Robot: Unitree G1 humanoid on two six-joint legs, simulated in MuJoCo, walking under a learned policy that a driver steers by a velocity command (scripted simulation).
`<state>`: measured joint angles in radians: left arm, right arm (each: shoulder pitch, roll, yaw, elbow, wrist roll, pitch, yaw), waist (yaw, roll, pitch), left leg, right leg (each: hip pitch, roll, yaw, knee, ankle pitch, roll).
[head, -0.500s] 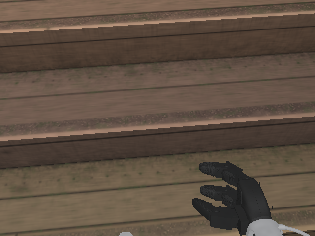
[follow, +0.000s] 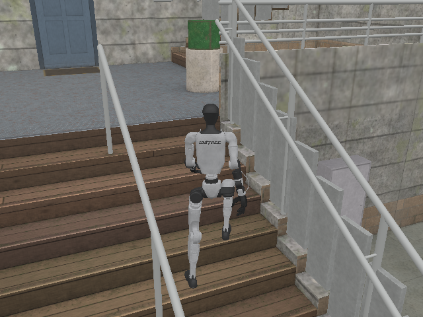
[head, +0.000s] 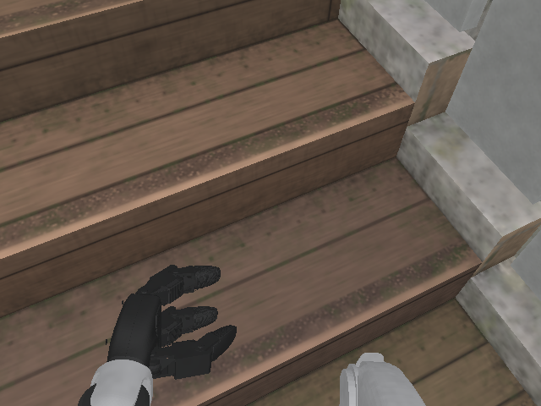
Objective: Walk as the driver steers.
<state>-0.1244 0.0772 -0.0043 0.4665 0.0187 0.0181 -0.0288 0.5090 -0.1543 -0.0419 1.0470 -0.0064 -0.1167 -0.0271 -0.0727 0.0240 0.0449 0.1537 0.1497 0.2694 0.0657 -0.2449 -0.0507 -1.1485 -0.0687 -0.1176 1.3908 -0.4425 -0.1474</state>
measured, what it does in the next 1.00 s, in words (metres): climbs, turning left: right foot 0.17 m higher, then left foot 0.17 m higher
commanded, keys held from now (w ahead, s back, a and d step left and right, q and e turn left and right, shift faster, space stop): w+q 0.62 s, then q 0.38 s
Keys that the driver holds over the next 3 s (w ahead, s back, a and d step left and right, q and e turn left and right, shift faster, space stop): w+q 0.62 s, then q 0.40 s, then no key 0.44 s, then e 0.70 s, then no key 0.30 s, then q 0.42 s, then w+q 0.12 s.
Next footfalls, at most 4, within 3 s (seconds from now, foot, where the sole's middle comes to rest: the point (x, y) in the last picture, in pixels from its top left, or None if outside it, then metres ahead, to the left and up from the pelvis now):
0.02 right None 0.24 -0.12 -0.61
0.58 left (208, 319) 0.48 0.10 -0.44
1.12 right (199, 125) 0.80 0.11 -0.27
1.60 left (95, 170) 0.71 0.29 -0.27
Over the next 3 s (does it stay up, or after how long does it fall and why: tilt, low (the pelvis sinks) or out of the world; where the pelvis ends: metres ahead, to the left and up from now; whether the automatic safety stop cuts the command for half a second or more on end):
stays up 0.73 0.17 0.50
